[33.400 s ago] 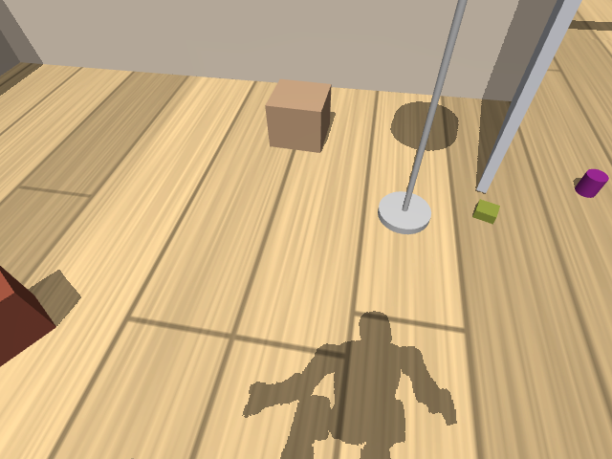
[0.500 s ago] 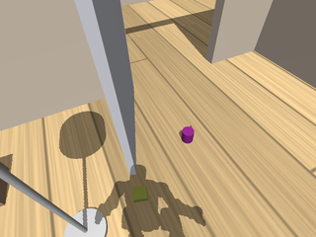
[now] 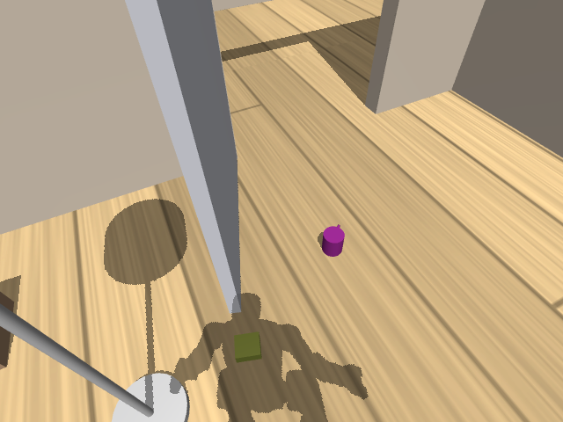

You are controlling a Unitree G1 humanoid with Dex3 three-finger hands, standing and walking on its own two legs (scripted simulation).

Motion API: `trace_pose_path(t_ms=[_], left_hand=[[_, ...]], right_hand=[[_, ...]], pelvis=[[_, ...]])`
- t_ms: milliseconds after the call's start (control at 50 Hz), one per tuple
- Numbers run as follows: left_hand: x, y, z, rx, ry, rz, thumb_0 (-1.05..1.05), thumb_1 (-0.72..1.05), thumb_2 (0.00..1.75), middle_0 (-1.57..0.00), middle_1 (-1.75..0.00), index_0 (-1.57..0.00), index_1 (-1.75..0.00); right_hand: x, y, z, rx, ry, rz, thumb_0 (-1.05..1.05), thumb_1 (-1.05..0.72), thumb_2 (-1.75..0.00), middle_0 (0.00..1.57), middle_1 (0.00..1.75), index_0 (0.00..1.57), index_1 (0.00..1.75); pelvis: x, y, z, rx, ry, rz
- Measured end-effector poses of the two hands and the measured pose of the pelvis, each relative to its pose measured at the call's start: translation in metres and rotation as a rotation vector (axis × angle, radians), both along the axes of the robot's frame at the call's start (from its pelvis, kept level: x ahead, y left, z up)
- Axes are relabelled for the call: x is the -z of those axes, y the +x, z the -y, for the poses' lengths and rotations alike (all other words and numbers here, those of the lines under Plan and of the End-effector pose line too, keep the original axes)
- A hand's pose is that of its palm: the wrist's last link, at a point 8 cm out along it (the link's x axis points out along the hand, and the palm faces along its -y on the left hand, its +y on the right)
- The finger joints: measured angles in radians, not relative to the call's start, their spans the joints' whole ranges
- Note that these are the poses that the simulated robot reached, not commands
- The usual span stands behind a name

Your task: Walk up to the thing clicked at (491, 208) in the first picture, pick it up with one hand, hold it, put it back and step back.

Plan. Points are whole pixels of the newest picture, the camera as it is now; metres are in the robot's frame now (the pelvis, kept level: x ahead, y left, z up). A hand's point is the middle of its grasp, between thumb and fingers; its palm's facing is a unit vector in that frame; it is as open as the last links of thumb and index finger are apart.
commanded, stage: stand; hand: left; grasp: from above
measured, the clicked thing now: (247, 347) +0.48 +0.18 -0.76
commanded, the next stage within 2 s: step back in 0.50 s
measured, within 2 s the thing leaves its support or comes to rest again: neither
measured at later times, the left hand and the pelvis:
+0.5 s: hand out of the picture +0.08 +0.25 -0.15, palm faces +0.01 -0.94 -0.35, open 7.4 cm; pelvis +0.00 +0.00 +0.00, yaw +0 degrees
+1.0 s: hand out of the picture +0.05 +0.32 -0.18, palm faces -0.04 -0.93 -0.37, open 7.4 cm; pelvis -0.09 +0.06 -0.02, yaw -1 degrees
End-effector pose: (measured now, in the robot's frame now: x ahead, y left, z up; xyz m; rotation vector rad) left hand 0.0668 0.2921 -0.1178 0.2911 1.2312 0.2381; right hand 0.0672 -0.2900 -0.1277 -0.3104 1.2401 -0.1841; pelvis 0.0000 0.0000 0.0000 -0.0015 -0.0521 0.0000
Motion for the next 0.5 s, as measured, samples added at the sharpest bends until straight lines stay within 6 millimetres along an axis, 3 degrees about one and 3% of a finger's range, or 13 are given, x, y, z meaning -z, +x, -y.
trace_pose_path(t_ms=[500], left_hand=[[-0.0008, 0.0012, 0.0007, 0.017, 0.001, 0.002, 0.01, 0.9, 0.9, -0.2, -0.3, -0.2, -0.3]], right_hand=[[-0.0014, -0.0042, 0.0045, 0.006, -0.002, -0.002, 0.0, -0.9, -0.9, 0.21, 0.3, 0.21, 0.3]], pelvis=[[-0.0003, 0.0005, 0.0021, 0.006, 0.001, -0.001]])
